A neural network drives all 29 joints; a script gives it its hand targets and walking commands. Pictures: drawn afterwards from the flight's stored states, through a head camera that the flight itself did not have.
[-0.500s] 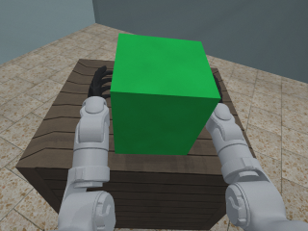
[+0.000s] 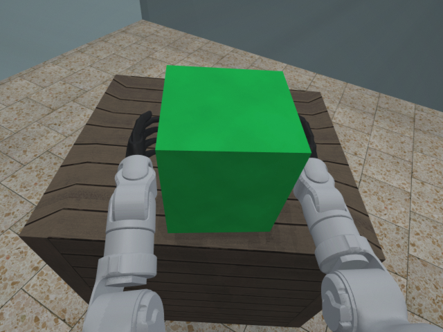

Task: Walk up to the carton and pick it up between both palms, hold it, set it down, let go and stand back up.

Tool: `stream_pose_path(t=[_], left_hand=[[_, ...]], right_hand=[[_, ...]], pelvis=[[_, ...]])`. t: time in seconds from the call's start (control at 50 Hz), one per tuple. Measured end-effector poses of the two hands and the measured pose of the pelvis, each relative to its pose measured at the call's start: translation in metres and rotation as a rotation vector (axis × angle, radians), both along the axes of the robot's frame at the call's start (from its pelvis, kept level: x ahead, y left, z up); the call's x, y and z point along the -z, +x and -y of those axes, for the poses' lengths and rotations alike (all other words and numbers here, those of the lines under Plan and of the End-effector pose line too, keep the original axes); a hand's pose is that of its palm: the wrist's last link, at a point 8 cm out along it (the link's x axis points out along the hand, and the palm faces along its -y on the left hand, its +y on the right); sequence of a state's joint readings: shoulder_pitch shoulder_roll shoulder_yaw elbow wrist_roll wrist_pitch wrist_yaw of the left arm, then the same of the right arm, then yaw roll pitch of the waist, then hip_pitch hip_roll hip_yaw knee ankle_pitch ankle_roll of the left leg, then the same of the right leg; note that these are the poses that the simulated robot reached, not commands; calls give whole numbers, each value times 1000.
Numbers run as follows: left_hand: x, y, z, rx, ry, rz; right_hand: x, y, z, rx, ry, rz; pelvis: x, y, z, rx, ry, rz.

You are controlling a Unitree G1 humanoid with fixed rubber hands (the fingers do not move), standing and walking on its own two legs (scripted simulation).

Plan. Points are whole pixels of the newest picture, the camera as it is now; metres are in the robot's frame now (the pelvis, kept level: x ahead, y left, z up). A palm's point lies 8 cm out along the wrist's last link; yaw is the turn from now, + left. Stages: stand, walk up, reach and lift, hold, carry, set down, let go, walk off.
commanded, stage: set down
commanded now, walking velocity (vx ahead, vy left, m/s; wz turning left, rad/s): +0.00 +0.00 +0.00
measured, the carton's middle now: (222, 155) +0.41 +0.00 +0.11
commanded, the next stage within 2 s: none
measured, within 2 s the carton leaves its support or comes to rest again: rests again in 1.54 s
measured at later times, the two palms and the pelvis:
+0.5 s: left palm (148, 166) +0.38 +0.14 +0.10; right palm (303, 158) +0.40 -0.16 +0.10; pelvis +0.00 -0.01 +0.00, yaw -2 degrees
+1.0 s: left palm (155, 177) +0.38 +0.13 +0.06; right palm (302, 168) +0.41 -0.16 +0.07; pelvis +0.00 -0.01 +0.00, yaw -3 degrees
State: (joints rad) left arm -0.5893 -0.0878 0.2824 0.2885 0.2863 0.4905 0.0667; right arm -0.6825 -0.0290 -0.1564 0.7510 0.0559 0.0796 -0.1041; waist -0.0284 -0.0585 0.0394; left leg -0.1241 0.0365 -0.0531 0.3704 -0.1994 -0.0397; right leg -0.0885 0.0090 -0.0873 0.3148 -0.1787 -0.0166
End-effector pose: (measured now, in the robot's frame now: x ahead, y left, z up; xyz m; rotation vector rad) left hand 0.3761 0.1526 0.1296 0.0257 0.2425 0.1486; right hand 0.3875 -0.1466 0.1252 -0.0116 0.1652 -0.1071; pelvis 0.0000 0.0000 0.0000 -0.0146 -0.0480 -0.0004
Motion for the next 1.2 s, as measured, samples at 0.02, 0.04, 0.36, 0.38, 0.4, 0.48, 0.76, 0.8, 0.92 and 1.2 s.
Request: stream_pose_path(t=[0.02, 0.04, 0.36, 0.38, 0.4, 0.48, 0.76, 0.8, 0.92, 1.2], left_hand=[[2, 0, 1, 1, -4, -4], [3, 1, 3, 1, -7, -7], [24, 1, 10, -32, -17, -61], [24, 2, 10, -36, -21, -53], [24, 2, 10, -39, -22, -47], [29, 5, 11, -37, -13, -62], [52, 9, 19, -28, -10, -74], [54, 9, 20, -27, -8, -75], [62, 8, 20, -30, -12, -80], [72, 8, 20, -34, -13, -78]], right_hand=[[1, 0, 1, 1, 1, -3], [2, 1, 3, 2, 4, -6], [16, 12, 9, -38, -20, -51], [16, 13, 9, -39, -16, -43], [15, 14, 9, -39, -12, -37], [20, 17, 10, -41, -13, -52], [40, 19, 19, -39, -26, -62], [43, 19, 19, -39, -27, -63], [50, 19, 19, -40, -31, -67], [61, 19, 19, -45, -28, -65]], pelvis=[[0, 0, 0, 3, 0, -4], [0, 0, -1, 7, 0, -8], [-1, -2, 1, 42, 7, -70], [0, -1, 2, 41, 7, -80], [0, -2, 3, 41, 7, -86], [-1, -2, 5, 37, 10, -89], [-1, 3, 11, 33, 13, -133], [-1, 3, 10, 36, 13, -138], [-1, 4, 8, 46, 13, -160], [-1, 5, 3, 55, 12, -197]])
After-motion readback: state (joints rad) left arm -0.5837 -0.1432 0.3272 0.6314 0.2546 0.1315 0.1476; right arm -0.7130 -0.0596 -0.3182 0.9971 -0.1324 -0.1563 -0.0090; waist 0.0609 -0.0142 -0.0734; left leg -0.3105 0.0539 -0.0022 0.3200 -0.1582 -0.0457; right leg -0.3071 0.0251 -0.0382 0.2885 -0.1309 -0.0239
